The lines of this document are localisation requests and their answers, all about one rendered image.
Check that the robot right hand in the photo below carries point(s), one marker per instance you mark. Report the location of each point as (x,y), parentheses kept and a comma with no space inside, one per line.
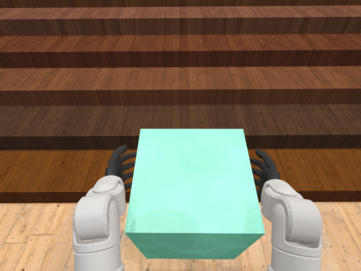
(268,172)

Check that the robot left forearm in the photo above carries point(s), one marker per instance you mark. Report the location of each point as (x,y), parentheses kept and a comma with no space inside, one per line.
(96,227)

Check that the robot left hand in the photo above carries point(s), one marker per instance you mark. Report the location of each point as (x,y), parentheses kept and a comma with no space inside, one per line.
(116,169)

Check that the carton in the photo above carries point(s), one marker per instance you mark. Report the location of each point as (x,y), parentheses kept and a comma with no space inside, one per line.
(193,195)

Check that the robot right forearm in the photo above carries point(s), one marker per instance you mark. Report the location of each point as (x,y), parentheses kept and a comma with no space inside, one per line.
(296,233)

